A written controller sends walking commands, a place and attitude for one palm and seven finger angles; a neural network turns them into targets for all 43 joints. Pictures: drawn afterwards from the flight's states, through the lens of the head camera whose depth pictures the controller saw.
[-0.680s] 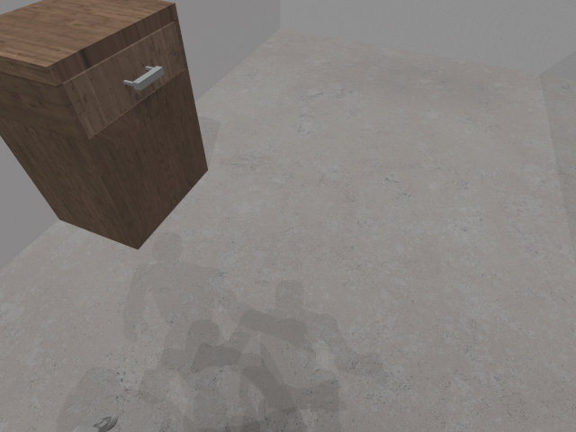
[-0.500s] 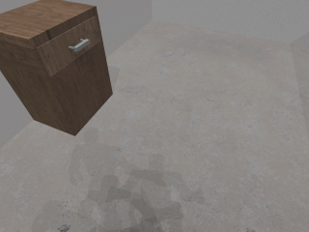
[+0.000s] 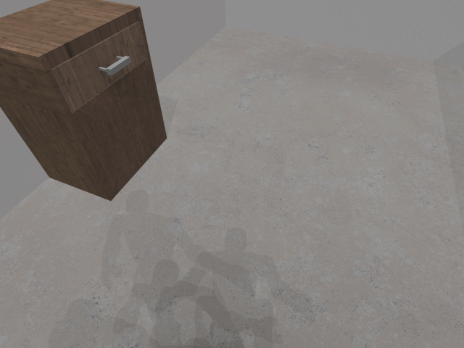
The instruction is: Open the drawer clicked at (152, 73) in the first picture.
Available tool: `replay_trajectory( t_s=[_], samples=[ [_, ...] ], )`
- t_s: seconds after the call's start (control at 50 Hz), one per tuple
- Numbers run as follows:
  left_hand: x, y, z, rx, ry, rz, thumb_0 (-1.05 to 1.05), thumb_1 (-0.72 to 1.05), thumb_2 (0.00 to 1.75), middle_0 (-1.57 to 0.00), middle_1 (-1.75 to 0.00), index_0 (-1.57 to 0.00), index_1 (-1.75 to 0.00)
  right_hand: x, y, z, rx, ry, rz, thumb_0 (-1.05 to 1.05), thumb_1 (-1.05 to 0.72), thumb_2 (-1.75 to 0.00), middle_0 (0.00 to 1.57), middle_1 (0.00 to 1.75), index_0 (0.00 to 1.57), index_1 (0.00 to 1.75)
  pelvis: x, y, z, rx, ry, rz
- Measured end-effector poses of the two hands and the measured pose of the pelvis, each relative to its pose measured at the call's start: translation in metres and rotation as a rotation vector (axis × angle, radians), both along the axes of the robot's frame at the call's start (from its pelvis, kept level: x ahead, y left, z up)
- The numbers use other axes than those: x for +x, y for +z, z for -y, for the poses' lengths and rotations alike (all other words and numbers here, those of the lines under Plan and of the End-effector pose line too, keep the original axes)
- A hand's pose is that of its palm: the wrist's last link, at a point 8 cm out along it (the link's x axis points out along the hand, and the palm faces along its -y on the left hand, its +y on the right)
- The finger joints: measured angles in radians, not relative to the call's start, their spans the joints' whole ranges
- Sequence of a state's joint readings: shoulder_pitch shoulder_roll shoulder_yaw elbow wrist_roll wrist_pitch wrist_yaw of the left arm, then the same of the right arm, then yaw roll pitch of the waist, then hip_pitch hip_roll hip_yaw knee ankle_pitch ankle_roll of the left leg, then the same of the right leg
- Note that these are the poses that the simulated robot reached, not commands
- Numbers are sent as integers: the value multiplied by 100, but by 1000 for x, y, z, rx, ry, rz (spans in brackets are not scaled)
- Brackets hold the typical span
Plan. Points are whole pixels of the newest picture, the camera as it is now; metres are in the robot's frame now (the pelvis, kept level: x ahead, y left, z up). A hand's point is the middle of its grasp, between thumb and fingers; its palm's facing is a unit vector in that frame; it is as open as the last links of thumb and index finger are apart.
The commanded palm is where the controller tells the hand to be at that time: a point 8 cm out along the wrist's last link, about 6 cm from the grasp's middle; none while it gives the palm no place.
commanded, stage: stand and wait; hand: left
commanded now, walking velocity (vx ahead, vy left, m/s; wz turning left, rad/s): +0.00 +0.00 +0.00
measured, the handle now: (114, 64) +1.22 +0.59 -0.11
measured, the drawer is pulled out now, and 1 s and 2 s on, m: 0.00 0.00 0.00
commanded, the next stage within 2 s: look at it before walking up in 0.36 s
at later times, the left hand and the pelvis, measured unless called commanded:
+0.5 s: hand out of the picture +0.07 +0.24 -0.16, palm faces -0.04 -0.94 -0.33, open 7.4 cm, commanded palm none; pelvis -0.01 +0.00 +0.00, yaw +0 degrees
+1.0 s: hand out of the picture +0.09 +0.25 -0.15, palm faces -0.03 -0.94 -0.33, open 7.4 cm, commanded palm none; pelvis +0.01 +0.00 +0.00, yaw +0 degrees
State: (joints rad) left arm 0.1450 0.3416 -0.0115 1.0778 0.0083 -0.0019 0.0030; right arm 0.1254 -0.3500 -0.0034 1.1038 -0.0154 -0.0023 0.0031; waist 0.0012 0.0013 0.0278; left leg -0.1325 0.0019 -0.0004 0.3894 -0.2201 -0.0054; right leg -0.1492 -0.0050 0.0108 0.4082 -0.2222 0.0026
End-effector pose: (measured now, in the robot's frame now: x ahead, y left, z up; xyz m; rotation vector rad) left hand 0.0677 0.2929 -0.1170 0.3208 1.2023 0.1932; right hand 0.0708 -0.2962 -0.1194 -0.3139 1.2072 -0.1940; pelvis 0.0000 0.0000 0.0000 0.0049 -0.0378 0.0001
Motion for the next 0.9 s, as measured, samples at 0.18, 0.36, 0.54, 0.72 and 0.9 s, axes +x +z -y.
replay_trajectory(
  t_s=[0.18, 0.36, 0.54, 0.72, 0.9],
  samples=[
    [-1, 1, 5, -4, -10, 7, 1, 90, 90, -20, -30, -21, -30, -12, -2, 1, 10, -8, -16, 0, -91, -90, 20, 30, 20, 30, -6, 1, 3, 0, -2, -1],
    [-2, 0, 8, -12, -14, 2, 1, 90, 90, -20, -30, -21, -30, -17, -2, 1, 12, -12, -25, 0, -91, -90, 20, 30, 20, 30, -7, 1, 4, -1, -4, -6],
    [-3, -3, 8, -17, -13, -16, 1, 90, 90, -20, -30, -21, -30, -15, -1, 0, 7, -13, -35, 0, -91, -90, 20, 30, 20, 30, -5, 2, 3, -2, -5, -14],
    [2, -3, 4, -15, -11, -19, 1, 90, 90, -20, -30, -21, -30, -5, 1, -2, 3, -10, -25, 0, -91, -90, 20, 30, 20, 30, 1, 2, 0, -3, -7, -16],
    [10, -2, 1, -12, -12, -1, 1, 90, 90, -20, -30, -21, -30, 9, 4, -5, 1, -2, 3, 0, -91, -90, 20, 30, 20, 30, 5, 2, -2, -2, -7, -12]
  ],
)
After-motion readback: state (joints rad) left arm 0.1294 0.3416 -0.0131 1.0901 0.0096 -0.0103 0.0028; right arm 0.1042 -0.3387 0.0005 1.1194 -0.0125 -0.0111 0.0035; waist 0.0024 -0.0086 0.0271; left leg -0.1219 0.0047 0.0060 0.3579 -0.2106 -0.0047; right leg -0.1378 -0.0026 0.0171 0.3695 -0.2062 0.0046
